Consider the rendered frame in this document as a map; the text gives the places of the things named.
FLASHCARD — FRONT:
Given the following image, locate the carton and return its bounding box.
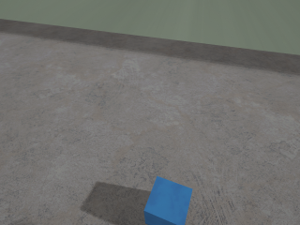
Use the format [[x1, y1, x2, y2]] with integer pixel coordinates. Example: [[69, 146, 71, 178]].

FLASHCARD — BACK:
[[143, 176, 193, 225]]

